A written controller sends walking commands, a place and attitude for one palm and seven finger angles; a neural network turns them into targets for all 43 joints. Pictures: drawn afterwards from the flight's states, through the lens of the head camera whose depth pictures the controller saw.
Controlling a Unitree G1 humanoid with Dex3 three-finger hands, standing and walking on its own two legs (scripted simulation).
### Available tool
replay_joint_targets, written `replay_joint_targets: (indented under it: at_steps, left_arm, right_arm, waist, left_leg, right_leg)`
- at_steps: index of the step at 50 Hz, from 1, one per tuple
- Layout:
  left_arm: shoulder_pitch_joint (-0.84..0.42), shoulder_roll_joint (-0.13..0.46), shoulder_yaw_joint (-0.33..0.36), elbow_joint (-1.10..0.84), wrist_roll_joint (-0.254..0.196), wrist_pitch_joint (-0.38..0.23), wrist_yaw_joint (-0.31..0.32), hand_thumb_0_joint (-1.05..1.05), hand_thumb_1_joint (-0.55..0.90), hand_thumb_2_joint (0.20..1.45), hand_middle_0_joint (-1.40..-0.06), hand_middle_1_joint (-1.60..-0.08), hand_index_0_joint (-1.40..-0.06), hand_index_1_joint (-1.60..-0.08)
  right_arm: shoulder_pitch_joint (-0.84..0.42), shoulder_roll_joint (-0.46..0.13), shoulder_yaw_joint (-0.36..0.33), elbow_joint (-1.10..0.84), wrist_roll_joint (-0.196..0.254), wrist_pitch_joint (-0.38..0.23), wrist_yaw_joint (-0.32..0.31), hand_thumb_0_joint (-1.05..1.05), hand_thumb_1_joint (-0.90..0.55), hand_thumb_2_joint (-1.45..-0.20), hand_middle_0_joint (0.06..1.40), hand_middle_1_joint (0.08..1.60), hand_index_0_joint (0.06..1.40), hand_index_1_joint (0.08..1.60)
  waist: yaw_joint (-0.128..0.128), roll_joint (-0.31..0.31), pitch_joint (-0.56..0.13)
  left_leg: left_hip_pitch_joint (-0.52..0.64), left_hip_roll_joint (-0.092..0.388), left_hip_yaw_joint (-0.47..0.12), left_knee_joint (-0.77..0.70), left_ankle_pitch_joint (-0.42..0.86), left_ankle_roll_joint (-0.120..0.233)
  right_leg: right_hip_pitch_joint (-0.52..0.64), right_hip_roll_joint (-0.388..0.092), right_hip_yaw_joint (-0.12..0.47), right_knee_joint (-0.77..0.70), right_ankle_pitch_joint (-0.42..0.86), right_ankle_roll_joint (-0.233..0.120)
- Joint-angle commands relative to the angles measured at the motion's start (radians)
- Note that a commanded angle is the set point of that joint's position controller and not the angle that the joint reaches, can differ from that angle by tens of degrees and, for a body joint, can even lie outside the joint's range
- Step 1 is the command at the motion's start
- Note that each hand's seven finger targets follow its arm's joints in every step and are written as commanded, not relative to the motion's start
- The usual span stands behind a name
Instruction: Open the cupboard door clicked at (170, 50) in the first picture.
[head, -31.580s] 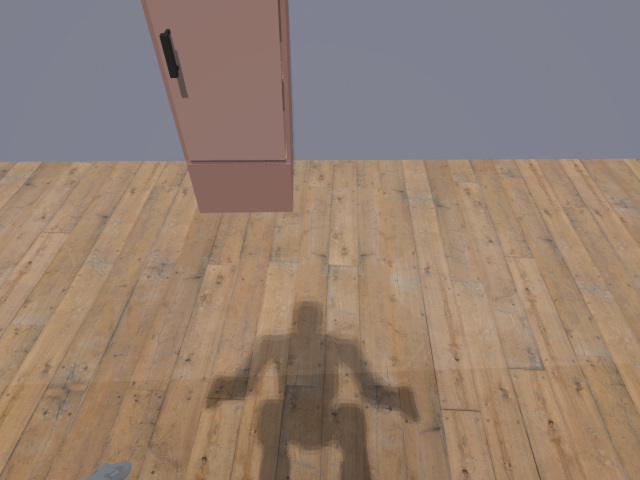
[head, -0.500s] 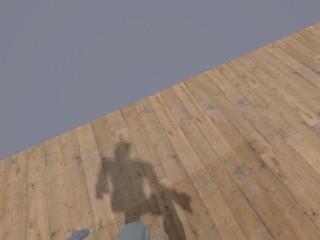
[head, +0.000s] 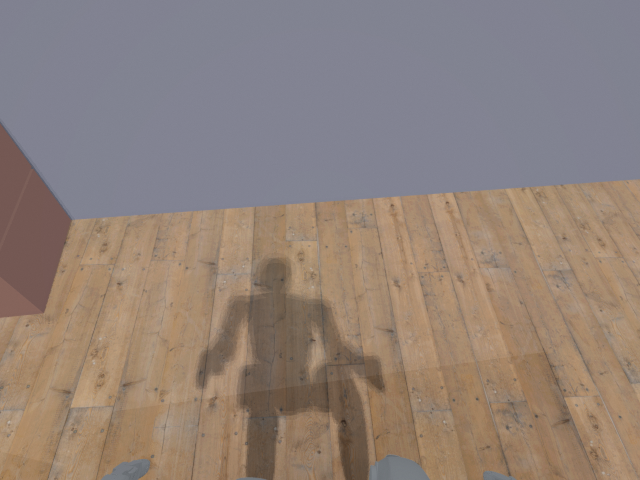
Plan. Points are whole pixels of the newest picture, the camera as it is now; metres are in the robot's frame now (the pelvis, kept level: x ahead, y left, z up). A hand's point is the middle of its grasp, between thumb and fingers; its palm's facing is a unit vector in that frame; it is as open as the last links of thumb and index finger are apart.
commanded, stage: turn to face it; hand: left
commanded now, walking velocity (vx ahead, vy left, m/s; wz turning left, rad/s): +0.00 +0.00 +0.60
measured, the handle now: out of the picture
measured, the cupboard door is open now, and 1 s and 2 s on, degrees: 52 52 52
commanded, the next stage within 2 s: take the last steps up to it in 1.76 s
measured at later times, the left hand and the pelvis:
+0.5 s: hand out of the picture +0.01 +0.14 -0.16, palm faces +0.33 -0.91 -0.24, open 7.3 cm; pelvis +0.01 -0.06 +0.00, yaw +20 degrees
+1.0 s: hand out of the picture +0.00 +0.20 -0.15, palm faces +0.56 -0.79 -0.25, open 7.4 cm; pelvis +0.01 -0.05 +0.00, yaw +36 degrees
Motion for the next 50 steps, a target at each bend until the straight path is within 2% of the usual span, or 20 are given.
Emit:
replay_joint_targets:
  at_steps: [1, 5, 7, 8, 9, 10, 11, 13, 15, 25, 28, 29, 30, 31, 32, 35, 37, 41, 47, 50]
  left_arm:
    - [-0.027, 0.065, 0.011, -0.091, -0.002, -0.031, 0.005, 0.0, 0.9, 0.9, -0.2, -0.3, -0.2, -0.3]
    - [0.007, 0.055, 0.008, -0.096, -0.011, -0.04, 0.009, 0.0, 0.9, 0.9, -0.2, -0.3, -0.2, -0.3]
    - [0.089, 0.072, 0.016, -0.079, -0.012, -0.052, 0.013, 0.0, 0.9, 0.9, -0.2, -0.3, -0.2, -0.3]
    - [0.132, 0.129, 0.029, -0.071, -0.004, -0.063, 0.021, 0.0, 0.9, 0.9, -0.2, -0.3, -0.2, -0.3]
    - [0.144, 0.221, 0.047, -0.073, 0.01, -0.071, 0.03, 0.0, 0.9, 0.9, -0.2, -0.3, -0.2, -0.3]
    - [0.126, 0.222, 0.034, -0.08, 0.003, -0.068, 0.034, 0.0, 0.9, 0.9, -0.2, -0.3, -0.2, -0.3]
    - [0.056, 0.161, 0.025, -0.093, 0.001, -0.069, 0.039, 0.0, 0.9, 0.9, -0.2, -0.3, -0.2, -0.3]
    - [-0.012, 0.106, 0.005, -0.107, -0.006, -0.067, 0.033, 0.0, 0.9, 0.9, -0.2, -0.3, -0.2, -0.3]
    - [0.01, 0.087, 0.0, -0.105, -0.006, -0.073, 0.03, 0.0, 0.9, 0.9, -0.2, -0.3, -0.2, -0.3]
    - [0.135, 0.141, 0.03, -0.046, 0.008, -0.071, 0.03, 0.0, 0.9, 0.9, -0.2, -0.3, -0.2, -0.3]
    - [0.106, 0.153, 0.037, -0.044, 0.001, -0.067, 0.022, 0.0, 0.9, 0.9, -0.2, -0.3, -0.2, -0.3]
    - [0.085, 0.147, 0.036, -0.05, -0.007, -0.062, 0.018, 0.0, 0.9, 0.9, -0.2, -0.3, -0.2, -0.3]
    - [0.076, 0.093, 0.028, -0.081, -0.013, -0.055, 0.011, 0.0, 0.9, 0.9, -0.2, -0.3, -0.2, -0.3]
    - [-0.009, 0.047, 0.001, -0.123, -0.011, -0.048, 0.012, 0.0, 0.9, 0.9, -0.2, -0.3, -0.2, -0.3]
    - [-0.044, 0.076, 0.005, -0.138, -0.005, -0.039, 0.016, 0.0, 0.9, 0.9, -0.2, -0.3, -0.2, -0.3]
    - [-0.025, 0.078, 0.016, -0.078, -0.002, -0.027, 0.011, 0.0, 0.9, 0.9, -0.2, -0.3, -0.2, -0.3]
    - [0.012, 0.075, 0.017, -0.058, 0.002, -0.028, 0.003, 0.0, 0.9, 0.9, -0.2, -0.3, -0.2, -0.3]
    - [-0.002, 0.073, 0.012, -0.061, -0.001, -0.031, 0.007, 0.0, 0.9, 0.9, -0.2, -0.3, -0.2, -0.3]
    - [-0.082, 0.062, 0.002, -0.107, -0.009, -0.036, 0.011, 0.0, 0.9, 0.9, -0.2, -0.3, -0.2, -0.3]
    - [-0.048, 0.06, 0.002, -0.105, -0.016, -0.041, 0.015, 0.0, 0.9, 0.9, -0.2, -0.3, -0.2, -0.3]
  right_arm:
    - [0.036, -0.226, -0.067, -0.052, 0.001, -0.017, -0.011, 0.0, -0.9, -0.9, 0.2, 0.3, 0.2, 0.3]
    - [0.012, -0.233, -0.079, -0.064, -0.002, -0.006, -0.01, 0.0, -0.9, -0.9, 0.2, 0.3, 0.2, 0.3]
    - [-0.025, -0.215, -0.081, -0.074, 0.007, -0.003, -0.009, 0.0, -0.9, -0.9, 0.2, 0.3, 0.2, 0.3]
    - [-0.018, -0.166, -0.075, -0.083, 0.017, -0.003, -0.005, 0.0, -0.9, -0.9, 0.2, 0.3, 0.2, 0.3]
    - [-0.014, -0.094, -0.064, -0.107, 0.021, -0.007, -0.002, 0.0, -0.9, -0.9, 0.2, 0.3, 0.2, 0.3]
    - [-0.029, -0.145, -0.071, -0.106, 0.011, -0.005, 0.001, 0.0, -0.9, -0.9, 0.2, 0.3, 0.2, 0.3]
    - [-0.002, -0.147, -0.077, -0.092, 0.009, 0.003, 0.003, 0.0, -0.9, -0.9, 0.2, 0.3, 0.2, 0.3]
    - [0.007, -0.13, -0.073, -0.046, 0.006, 0.021, 0.014, 0.0, -0.9, -0.9, 0.2, 0.3, 0.2, 0.3]
    - [0.009, -0.105, -0.063, -0.041, 0.008, 0.026, 0.022, 0.0, -0.9, -0.9, 0.2, 0.3, 0.2, 0.3]
    - [-0.104, -0.072, -0.037, -0.066, 0.015, 0.013, 0.025, 0.0, -0.9, -0.9, 0.2, 0.3, 0.2, 0.3]
    - [-0.028, -0.093, -0.042, -0.052, 0.013, 0.002, 0.022, 0.0, -0.9, -0.9, 0.2, 0.3, 0.2, 0.3]
    - [0.037, -0.128, -0.052, -0.037, 0.011, -0.003, 0.022, 0.0, -0.9, -0.9, 0.2, 0.3, 0.2, 0.3]
    - [0.111, -0.24, -0.079, -0.028, 0.002, -0.012, 0.016, 0.0, -0.9, -0.9, 0.2, 0.3, 0.2, 0.3]
    - [0.173, -0.305, -0.095, -0.014, 0.005, -0.007, 0.006, 0.0, -0.9, -0.9, 0.2, 0.3, 0.2, 0.3]
    - [0.186, -0.302, -0.088, -0.002, 0.003, -0.005, -0.002, 0.0, -0.9, -0.9, 0.2, 0.3, 0.2, 0.3]
    - [0.035, -0.233, -0.066, -0.049, 0.002, -0.015, -0.023, 0.0, -0.9, -0.9, 0.2, 0.3, 0.2, 0.3]
    - [0.018, -0.21, -0.056, -0.052, 0.005, -0.025, -0.023, 0.0, -0.9, -0.9, 0.2, 0.3, 0.2, 0.3]
    - [0.059, -0.206, -0.055, -0.037, 0.008, -0.031, -0.022, 0.0, -0.9, -0.9, 0.2, 0.3, 0.2, 0.3]
    - [0.085, -0.214, -0.069, -0.025, 0.0, -0.02, -0.017, 0.0, -0.9, -0.9, 0.2, 0.3, 0.2, 0.3]
    - [0.062, -0.22, -0.075, -0.036, -0.001, -0.012, -0.017, 0.0, -0.9, -0.9, 0.2, 0.3, 0.2, 0.3]
  waist:
    - [-0.031, 0.183, -0.12]
    - [-0.016, 0.22, -0.132]
    - [0.028, 0.186, -0.155]
    - [0.05, 0.043, -0.178]
    - [0.061, -0.278, -0.17]
    - [0.053, -0.245, -0.147]
    - [0.009, -0.166, -0.126]
    - [-0.028, -0.184, -0.073]
    - [-0.026, -0.171, -0.08]
    - [0.043, -0.165, -0.113]
    - [-0.004, -0.138, -0.144]
    - [-0.048, -0.061, -0.169]
    - [-0.088, 0.216, -0.219]
    - [-0.12, 0.342, -0.206]
    - [-0.115, 0.221, -0.199]
    - [-0.046, 0.207, -0.124]
    - [-0.019, 0.174, -0.137]
    - [-0.019, 0.137, -0.152]
    - [-0.042, 0.211, -0.139]
    - [-0.027, 0.221, -0.149]
  left_leg:
    - [0.092, 0.22, -0.263, -0.185, 0.141, 0.13]
    - [0.019, 0.196, -0.321, -0.129, 0.177, 0.119]
    - [-0.068, 0.146, -0.301, -0.052, 0.15, 0.076]
    - [-0.203, 0.072, -0.246, 0.069, 0.006, 0.021]
    - [-0.362, -0.078, -0.03, 0.338, -0.321, -0.069]
    - [-0.33, -0.026, -0.051, 0.565, -0.404, -0.064]
    - [-0.315, 0.007, -0.078, 0.659, -0.336, -0.06]
    - [-0.314, 0.033, -0.027, 0.746, -0.219, -0.085]
    - [-0.305, 0.033, 0.01, 0.705, -0.173, -0.1]
    - [-0.158, 0.037, 0.121, 0.26, -0.233, -0.083]
    - [0.023, 0.019, 0.138, 0.047, -0.088, -0.06]
    - [0.171, 0.036, 0.103, -0.062, 0.052, -0.041]
    - [0.338, 0.26, -0.211, -0.112, 0.304, 0.062]
    - [0.355, 0.424, -0.406, -0.137, 0.613, 0.184]
    - [0.316, 0.445, -0.376, -0.122, 0.586, 0.232]
    - [0.16, 0.292, -0.271, -0.173, 0.348, 0.152]
    - [0.17, 0.241, -0.215, -0.175, 0.366, 0.119]
    - [0.197, 0.224, -0.23, -0.163, 0.415, 0.129]
    - [0.164, 0.213, -0.308, -0.134, 0.39, 0.141]
    - [0.099, 0.197, -0.361, -0.102, 0.407, 0.131]
  right_leg:
    - [0.017, 0.024, -0.004, -0.126, -0.01, 0.003]
    - [0.185, 0.081, -0.03, -0.363, -0.007, -0.012]
    - [0.359, 0.082, -0.036, -0.576, 0.138, -0.019]
    - [0.515, -0.045, 0.091, -0.734, 0.125, -0.048]
    - [0.572, -0.336, 0.377, -0.814, 0.201, -0.155]
    - [0.421, -0.423, 0.382, -0.806, 0.316, -0.228]
    - [0.371, -0.376, 0.276, -0.791, 0.326, -0.239]
    - [0.348, -0.244, 0.107, -0.738, 0.458, -0.2]
    - [0.381, -0.208, 0.005, -0.721, 0.56, -0.179]
    - [0.495, -0.293, -0.07, -0.628, 0.718, -0.204]
    - [0.412, -0.279, -0.132, -0.519, 0.635, -0.149]
    - [0.309, -0.255, -0.173, -0.401, 0.542, -0.104]
    - [0.071, -0.125, -0.222, -0.177, 0.124, -0.026]
    - [-0.102, -0.037, -0.132, 0.01, -0.275, 0.003]
    - [-0.115, -0.049, -0.032, 0.08, -0.259, -0.013]
    - [-0.097, -0.038, 0.018, 0.13, -0.053, -0.004]
    - [-0.081, -0.024, 0.012, 0.122, 0.025, 0.006]
    - [-0.062, -0.004, 0.017, 0.042, 0.042, 0.018]
    - [0.024, 0.042, 0.009, -0.187, -0.028, 0.012]
    - [0.154, 0.082, -0.004, -0.34, -0.019, -0.004]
